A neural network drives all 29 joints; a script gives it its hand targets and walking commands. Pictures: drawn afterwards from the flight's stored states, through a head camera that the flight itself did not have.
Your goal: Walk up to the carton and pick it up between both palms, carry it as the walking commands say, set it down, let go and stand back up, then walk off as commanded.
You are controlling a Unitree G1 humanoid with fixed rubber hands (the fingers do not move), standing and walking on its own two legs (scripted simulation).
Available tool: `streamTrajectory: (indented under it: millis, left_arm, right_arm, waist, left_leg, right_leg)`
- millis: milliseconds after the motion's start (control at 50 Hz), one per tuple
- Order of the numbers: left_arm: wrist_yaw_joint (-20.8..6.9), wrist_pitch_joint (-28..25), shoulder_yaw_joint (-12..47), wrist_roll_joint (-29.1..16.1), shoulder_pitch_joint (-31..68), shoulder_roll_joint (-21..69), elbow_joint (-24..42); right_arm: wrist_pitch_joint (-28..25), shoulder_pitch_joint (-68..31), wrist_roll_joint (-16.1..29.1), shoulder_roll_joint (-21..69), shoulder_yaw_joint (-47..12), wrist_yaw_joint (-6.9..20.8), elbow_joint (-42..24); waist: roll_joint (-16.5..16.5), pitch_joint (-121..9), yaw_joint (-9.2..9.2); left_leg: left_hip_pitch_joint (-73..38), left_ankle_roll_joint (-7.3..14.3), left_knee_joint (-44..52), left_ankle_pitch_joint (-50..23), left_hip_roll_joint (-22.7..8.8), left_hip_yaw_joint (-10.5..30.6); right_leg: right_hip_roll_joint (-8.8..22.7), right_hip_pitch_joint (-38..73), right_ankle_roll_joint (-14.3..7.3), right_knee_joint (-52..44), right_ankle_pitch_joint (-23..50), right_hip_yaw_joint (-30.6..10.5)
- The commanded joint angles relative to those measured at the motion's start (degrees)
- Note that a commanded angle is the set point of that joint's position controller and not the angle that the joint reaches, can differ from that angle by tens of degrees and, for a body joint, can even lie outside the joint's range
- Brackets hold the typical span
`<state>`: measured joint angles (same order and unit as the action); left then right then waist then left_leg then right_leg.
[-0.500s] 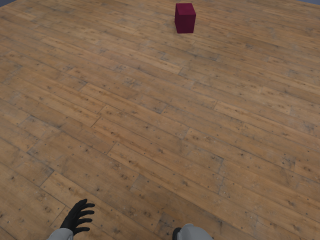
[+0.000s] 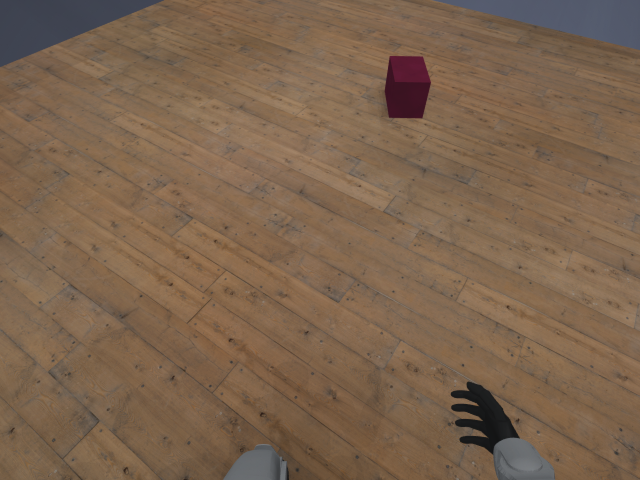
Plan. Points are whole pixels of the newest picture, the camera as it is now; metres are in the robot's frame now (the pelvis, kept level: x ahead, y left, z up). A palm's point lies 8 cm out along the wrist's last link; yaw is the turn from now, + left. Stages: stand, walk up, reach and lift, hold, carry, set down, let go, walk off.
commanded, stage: walk up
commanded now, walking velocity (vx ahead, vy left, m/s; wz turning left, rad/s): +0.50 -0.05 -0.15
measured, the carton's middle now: (406, 87) +2.17 -0.19 -0.67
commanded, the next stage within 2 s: none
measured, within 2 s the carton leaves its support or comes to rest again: neither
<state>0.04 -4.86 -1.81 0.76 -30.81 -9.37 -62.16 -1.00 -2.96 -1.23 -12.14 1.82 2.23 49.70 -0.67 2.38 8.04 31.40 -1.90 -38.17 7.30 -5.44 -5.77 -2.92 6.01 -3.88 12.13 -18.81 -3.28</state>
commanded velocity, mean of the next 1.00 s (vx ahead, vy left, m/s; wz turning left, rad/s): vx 0.50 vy -0.07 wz -0.04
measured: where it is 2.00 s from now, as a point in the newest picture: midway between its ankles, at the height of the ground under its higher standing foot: (383, 263)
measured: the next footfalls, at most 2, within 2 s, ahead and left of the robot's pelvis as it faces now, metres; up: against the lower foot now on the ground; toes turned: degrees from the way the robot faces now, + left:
left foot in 0.08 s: +0.20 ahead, +0.14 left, +0.00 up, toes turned +7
right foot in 0.54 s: +0.43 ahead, -0.18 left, +0.00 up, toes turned -8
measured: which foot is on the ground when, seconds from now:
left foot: up 0.00-0.06, down 0.08-0.56, up 0.58-1.00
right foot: down 0.00-0.08, up 0.10-0.52, down 0.54-1.00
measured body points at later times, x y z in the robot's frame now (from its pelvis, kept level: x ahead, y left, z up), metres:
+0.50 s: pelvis +0.26 -0.03 +0.00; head +0.30 -0.03 +0.45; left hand +0.43 +0.20 -0.13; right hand +0.13 -0.27 -0.13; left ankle +0.16 +0.14 -0.74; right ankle +0.39 -0.17 -0.71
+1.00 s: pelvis +0.48 -0.09 +0.01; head +0.50 -0.13 +0.46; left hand +0.35 +0.13 -0.11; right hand +0.64 -0.32 -0.13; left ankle +0.61 +0.08 -0.66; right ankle +0.39 -0.17 -0.74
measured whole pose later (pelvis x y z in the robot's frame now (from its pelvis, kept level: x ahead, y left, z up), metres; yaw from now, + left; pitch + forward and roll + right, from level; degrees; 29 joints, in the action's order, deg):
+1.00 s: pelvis +0.48 -0.09 +0.01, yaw -3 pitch -1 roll +3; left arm 0.3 -5.6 -1.2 0.5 -31.4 -8.3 -64.5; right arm 1.3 3.0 -1.0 -13.9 3.8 3.1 53.9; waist 2.2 3.0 6.7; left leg 34.4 -3.6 -50.2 3.2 -6.4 -4.3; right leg 2.6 2.9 -1.6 13.4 -15.3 5.2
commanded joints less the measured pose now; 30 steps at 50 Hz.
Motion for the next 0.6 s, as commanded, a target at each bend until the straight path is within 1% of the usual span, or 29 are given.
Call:
streamTrajectory:
  millis: [0,20,40,60,80,100,120,140,160,180,200,220,240,280,300,320,340,360,380,400,420,440,460,480,500,520,540,560,580]
  left_arm:
    - [0.69,-0.39,-1.76,-0.27,-1.47,-9.26,0.32]
    - [0.64,-0.12,-0.98,-0.56,-0.97,-8.47,0.01]
    - [0.38,-0.16,-1.16,-1.35,1.76,-8.53,1.16]
    - [0.59,-0.39,-0.42,-1.50,0.84,-5.47,3.91]
    - [1.11,-0.07,-1.35,-1.36,-0.16,-6.03,3.76]
    - [0.94,0.60,-1.55,-1.04,0.53,-7.84,3.74]
    - [0.53,0.83,-1.54,-1.09,2.30,-7.46,2.88]
    - [-0.04,1.22,-1.35,-0.72,3.44,-4.53,3.37]
    - [-0.55,1.92,-1.03,-0.27,2.49,-3.37,2.92]
    - [-1.21,2.66,-1.34,-0.06,4.73,-4.14,3.20]
    - [-2.00,2.86,-1.47,0.49,6.62,-3.64,4.52]
    - [-2.35,3.10,-1.42,0.54,8.41,-3.03,4.79]
    - [-2.78,3.56,-1.11,0.82,9.53,-1.57,5.16]
    - [-3.75,4.04,-0.80,0.59,15.48,-2.22,6.91]
    - [-4.12,4.01,-0.65,0.35,18.38,-3.37,8.45]
    - [-4.81,4.05,-0.57,0.10,21.03,-3.49,8.94]
    - [-4.93,4.15,-0.61,-0.22,23.55,-4.73,9.26]
    - [-5.14,3.95,-0.20,-0.31,24.60,-4.51,9.39]
    - [-5.37,3.85,-0.25,-0.06,26.71,-4.39,10.61]
    - [-5.39,3.78,-0.61,0.04,28.96,-5.38,10.44]
    - [-5.41,3.67,-0.19,0.14,28.30,-5.38,10.65]
    - [-5.05,3.43,-0.84,0.32,28.43,-6.24,10.76]
    - [-4.97,3.43,-1.02,0.35,26.98,-6.34,10.36]
    - [-4.53,3.39,-1.67,0.51,21.47,-8.28,9.12]
    - [-3.77,3.06,-2.28,0.69,15.64,-9.55,6.76]
    - [-2.63,2.24,-3.75,1.06,5.32,-14.76,3.50]
    - [-1.29,1.01,-5.14,2.25,-4.26,-20.09,2.14]
    - [-0.66,0.91,-4.47,1.60,-1.79,-20.81,1.62]
    - [-0.73,0.81,-3.71,1.43,3.71,-17.58,3.68]
  right_arm:
    - [-2.34,-0.10,-0.20,-3.95,0.81,-0.71,-2.63]
    - [-2.28,9.92,-0.02,-5.48,1.86,-1.12,-0.41]
    - [-2.99,23.49,-0.86,-10.63,4.04,-2.47,3.42]
    - [-2.94,33.24,-1.90,-18.11,5.97,-3.50,6.35]
    - [-2.45,34.79,-1.97,-20.43,5.70,-3.76,7.06]
    - [-1.94,31.11,-0.99,-17.29,5.45,-3.82,7.10]
    - [-2.13,22.93,-0.97,-12.56,4.12,-3.48,5.45]
    - [-2.61,19.61,-0.85,-8.14,2.73,-3.22,5.47]
    - [-3.15,16.22,-0.45,-5.36,2.01,-3.09,4.96]
    - [-3.29,15.83,0.02,-5.32,1.95,-2.93,5.33]
    - [-3.68,16.79,-0.09,-6.16,1.97,-2.81,6.00]
    - [-3.94,19.44,0.25,-4.79,1.64,-2.42,6.63]
    - [-4.27,20.98,0.58,-5.74,1.72,-2.32,6.79]
    - [-4.33,22.69,0.32,-6.81,1.99,-2.30,7.60]
    - [-4.32,22.00,0.53,-7.56,2.23,-2.17,7.05]
    - [-4.25,21.58,0.02,-8.45,2.28,-2.08,7.07]
    - [-4.17,23.14,0.09,-8.87,2.37,-2.21,7.56]
    - [-3.87,23.70,-0.08,-10.14,2.83,-2.25,7.80]
    - [-3.94,27.01,-0.09,-10.86,2.92,-2.47,8.18]
    - [-3.68,27.64,-0.13,-10.38,2.99,-2.65,9.09]
    - [-3.18,29.42,-0.01,-10.48,3.31,-2.69,8.91]
    - [-3.30,28.70,0.18,-12.25,3.44,-2.89,8.82]
    - [-2.99,28.45,0.18,-12.07,3.69,-3.05,8.15]
    - [-2.43,27.41,0.19,-12.52,3.63,-2.95,8.12]
    - [-2.51,26.64,0.22,-11.42,3.46,-2.86,7.33]
    - [-2.27,25.45,0.30,-9.31,3.19,-1.90,6.58]
    - [-2.58,24.48,0.56,-3.41,1.45,-1.56,4.47]
    - [-2.33,25.50,-0.05,-3.15,1.24,-2.14,4.68]
    - [-2.50,28.86,0.20,-5.23,1.51,-2.04,5.95]
  waist:
    - [-6.16,-1.58,-5.21]
    - [-5.99,-6.70,-9.40]
    - [-1.51,-13.28,-15.23]
    - [14.52,-19.16,-16.94]
    - [10.17,-22.69,-16.03]
    - [1.58,-20.17,-14.52]
    - [1.65,-9.47,-11.80]
    - [2.11,-3.51,-9.34]
    - [4.19,1.10,-7.21]
    - [7.36,1.64,-6.82]
    - [9.54,1.99,-6.98]
    - [7.72,2.65,-6.68]
    - [8.42,2.25,-6.73]
    - [10.66,2.53,-7.41]
    - [11.01,2.52,-7.59]
    - [13.61,3.86,-8.15]
    - [13.20,4.14,-9.26]
    - [13.95,3.93,-9.75]
    - [13.91,3.06,-11.16]
    - [12.05,3.16,-11.42]
    - [10.42,1.16,-11.46]
    - [9.63,0.29,-10.70]
    - [8.68,0.95,-9.34]
    - [6.94,-2.18,-6.90]
    - [1.29,-6.42,-4.52]
    - [-7.14,-12.60,1.15]
    - [-20.79,-15.36,3.05]
    - [-15.45,-15.22,1.78]
    - [-8.64,-12.88,-3.11]
  left_leg:
    - [-11.02,1.94,9.53,2.55,2.41,-0.40]
    - [-25.81,2.76,10.27,1.54,3.83,-2.89]
    - [-42.69,4.71,11.03,-3.70,-3.20,4.16]
    - [-55.75,10.13,13.13,-18.32,-21.53,26.12]
    - [-56.45,13.61,16.39,-27.95,-29.49,38.13]
    - [-50.38,15.28,15.72,-28.29,-29.08,33.57]
    - [-38.09,12.57,17.84,-22.55,-23.79,25.84]
    - [-27.55,9.35,21.35,-15.39,-19.22,18.47]
    - [-20.67,7.77,23.77,-10.01,-15.72,13.72]
    - [-19.16,7.48,25.27,-5.24,-13.04,11.35]
    - [-19.13,8.67,25.68,-5.36,-12.89,11.22]
    - [-19.45,7.77,26.01,-9.77,-11.95,8.29]
    - [-18.28,7.41,26.70,-11.44,-11.62,5.94]
    - [-17.88,6.69,27.41,-9.37,-10.77,4.18]
    - [-16.86,6.02,27.54,-7.36,-10.51,2.64]
    - [-15.18,5.01,27.95,-4.04,-9.53,2.15]
    - [-17.02,5.12,28.95,-4.58,-9.42,1.28]
    - [-20.41,5.07,28.33,-4.03,-10.47,1.82]
    - [-21.02,4.95,28.30,-1.57,-11.98,2.38]
    - [-22.90,5.10,27.12,-5.81,-13.12,2.99]
    - [-26.62,4.91,24.96,-7.76,-12.76,1.74]
    - [-25.90,5.01,24.43,-10.82,-14.47,3.38]
    - [-23.71,4.34,21.80,-11.51,-14.51,4.26]
    - [-22.31,3.23,15.67,-12.20,-13.07,2.24]
    - [-19.22,2.39,7.68,-11.97,-10.07,0.00]
    - [-11.15,1.06,-8.80,3.85,-3.70,-3.71]
    - [2.88,-0.03,-29.08,28.26,3.37,-2.45]
    - [8.31,1.49,-35.47,26.78,-0.20,5.71]
    - [8.67,1.91,-38.44,20.39,-2.67,7.20]
  right_leg:
    - [13.71,-2.17,-1.48,11.04,53.08,-4.35]
    - [10.52,-9.03,-0.75,19.76,52.07,-1.78]
    - [7.55,-20.46,1.07,34.81,37.49,-0.18]
    - [0.64,-37.67,3.91,53.39,-4.52,1.38]
    - [2.04,-41.53,3.97,64.27,-14.42,-1.22]
    - [5.05,-40.72,4.67,68.69,-8.70,-3.22]
    - [6.75,-41.28,4.62,67.74,-3.24,-2.47]
    - [8.75,-38.32,4.44,63.84,0.68,-2.57]
    - [9.47,-36.25,5.08,60.79,3.48,-1.16]
    - [9.51,-36.00,5.01,58.90,4.13,0.96]
    - [8.38,-36.68,5.16,57.30,5.30,2.25]
    - [9.13,-37.39,5.69,53.26,7.32,3.38]
    - [9.01,-36.61,6.46,48.99,8.92,4.99]
    - [8.55,-36.17,6.51,43.07,12.60,6.52]
    - [8.61,-34.62,6.74,35.82,14.76,7.30]
    - [7.71,-32.44,6.72,30.86,15.83,8.25]
    - [7.16,-31.36,6.58,27.88,15.80,9.82]
    - [6.94,-33.57,6.33,24.08,15.61,9.55]
    - [7.06,-32.10,6.20,21.73,15.24,9.67]
    - [7.80,-31.26,5.89,20.78,14.58,8.65]
    - [6.74,-31.51,5.76,18.78,12.84,10.10]
    - [7.19,-29.36,5.11,18.61,13.02,9.16]
    - [8.08,-25.26,5.13,16.11,12.35,6.44]
    - [7.96,-17.16,5.12,13.76,11.92,7.48]
    - [6.19,-7.85,4.76,12.32,11.78,9.43]
    - [11.77,3.88,3.01,10.27,4.56,5.52]
    - [26.63,10.17,-1.26,2.67,-0.21,-19.89]
    - [30.21,11.54,-4.99,1.64,1.12,-26.41]
    - [27.41,7.14,-4.21,2.51,4.35,-21.72]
